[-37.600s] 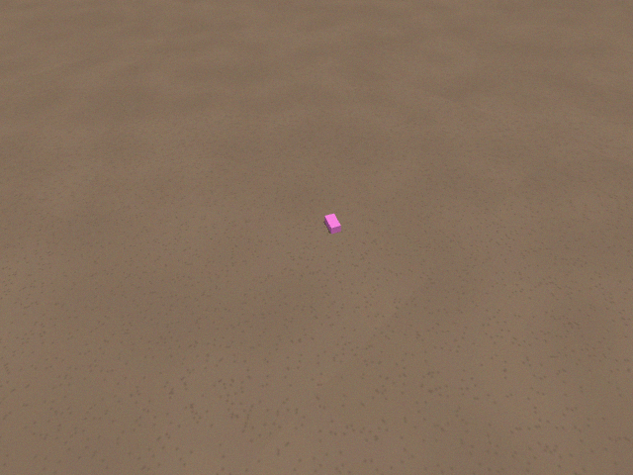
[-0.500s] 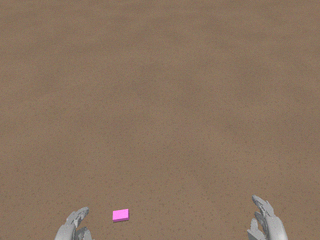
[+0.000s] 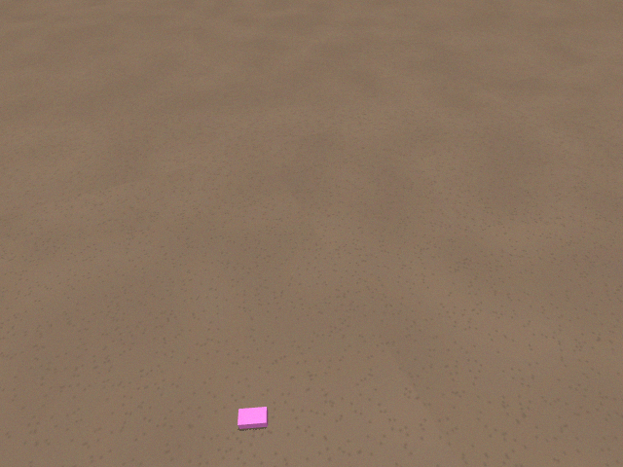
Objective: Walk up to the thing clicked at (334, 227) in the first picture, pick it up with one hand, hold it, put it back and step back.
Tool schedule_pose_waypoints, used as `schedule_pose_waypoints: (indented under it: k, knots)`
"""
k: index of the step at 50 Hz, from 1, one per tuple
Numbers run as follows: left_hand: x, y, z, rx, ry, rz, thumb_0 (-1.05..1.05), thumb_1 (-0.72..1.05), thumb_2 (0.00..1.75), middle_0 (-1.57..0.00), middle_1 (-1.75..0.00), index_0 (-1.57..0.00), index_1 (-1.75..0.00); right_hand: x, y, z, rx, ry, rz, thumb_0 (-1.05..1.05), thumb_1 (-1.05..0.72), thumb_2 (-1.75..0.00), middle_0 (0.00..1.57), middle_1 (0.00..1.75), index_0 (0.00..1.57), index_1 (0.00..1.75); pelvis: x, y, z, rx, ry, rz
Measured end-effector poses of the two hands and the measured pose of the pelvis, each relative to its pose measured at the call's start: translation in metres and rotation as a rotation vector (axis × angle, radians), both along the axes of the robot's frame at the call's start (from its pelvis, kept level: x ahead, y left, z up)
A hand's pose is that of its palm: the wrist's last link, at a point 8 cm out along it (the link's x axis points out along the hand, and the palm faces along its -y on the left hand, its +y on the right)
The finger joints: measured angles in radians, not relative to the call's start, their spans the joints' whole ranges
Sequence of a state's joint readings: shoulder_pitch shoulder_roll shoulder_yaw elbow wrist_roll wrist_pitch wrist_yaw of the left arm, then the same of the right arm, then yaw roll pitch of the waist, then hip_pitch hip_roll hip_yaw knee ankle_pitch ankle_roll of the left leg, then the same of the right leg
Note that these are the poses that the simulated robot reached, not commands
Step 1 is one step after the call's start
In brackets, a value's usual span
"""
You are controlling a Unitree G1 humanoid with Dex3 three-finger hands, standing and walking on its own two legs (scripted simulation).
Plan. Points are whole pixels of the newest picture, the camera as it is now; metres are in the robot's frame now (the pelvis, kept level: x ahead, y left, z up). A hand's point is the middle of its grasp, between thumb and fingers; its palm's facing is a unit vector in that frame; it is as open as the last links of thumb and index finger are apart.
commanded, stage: stand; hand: left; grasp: from above
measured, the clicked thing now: (253, 417) +0.43 +0.23 -0.75
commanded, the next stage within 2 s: step back in 2.00 s
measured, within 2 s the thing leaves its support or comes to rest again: neither
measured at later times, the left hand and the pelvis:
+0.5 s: hand out of the picture +0.04 +0.23 -0.15, palm faces +0.03 -0.94 -0.34, open 7.4 cm; pelvis -0.01 -0.01 +0.01, yaw +0 degrees
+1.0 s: hand out of the picture +0.07 +0.23 -0.15, palm faces +0.01 -0.94 -0.34, open 7.4 cm; pelvis +0.01 -0.02 +0.01, yaw +0 degrees
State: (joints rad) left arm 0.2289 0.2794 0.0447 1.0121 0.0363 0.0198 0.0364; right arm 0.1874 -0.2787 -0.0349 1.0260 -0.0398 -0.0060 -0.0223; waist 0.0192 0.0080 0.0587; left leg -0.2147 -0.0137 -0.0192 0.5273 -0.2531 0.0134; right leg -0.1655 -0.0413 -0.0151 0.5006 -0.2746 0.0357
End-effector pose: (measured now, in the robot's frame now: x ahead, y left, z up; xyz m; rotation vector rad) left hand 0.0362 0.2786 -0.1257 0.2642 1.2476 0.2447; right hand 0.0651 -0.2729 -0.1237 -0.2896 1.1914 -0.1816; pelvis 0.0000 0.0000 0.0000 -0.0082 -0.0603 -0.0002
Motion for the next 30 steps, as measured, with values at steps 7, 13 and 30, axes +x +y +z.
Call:
schedule_pose_waypoints:
  k: [7,13,30]
  knots:
    - [-0.013,0.001,0.004,0.002,0.042,0.013,0.01,0.9,0.89,-0.2,-0.3,-0.21,-0.3,-0.004,0.004,0.0,0.017,0.019,-0.013,0.0,-0.9,-0.9,0.21,0.3,0.21,0.3,-0.003,0.001,0.006,0.004,-0.02,0.001]
    - [-0.014,0.003,0.007,0.01,0.041,0.014,0.01,0.9,0.89,-0.2,-0.3,-0.21,-0.3,-0.007,0.0,0.001,0.017,0.027,-0.017,0.0,-0.9,-0.9,0.21,0.3,0.21,0.3,-0.005,-0.001,0.008,0.005,-0.027,0.005]
    - [-0.002,-0.003,0.01,0.009,0.035,0.0,0.01,0.9,0.89,-0.2,-0.3,-0.21,-0.3,-0.015,-0.019,0.005,-0.002,0.059,-0.029,0.0,-0.9,-0.9,0.2,0.3,0.21,0.3,-0.005,-0.01,0.01,0.003,-0.024,0.006]
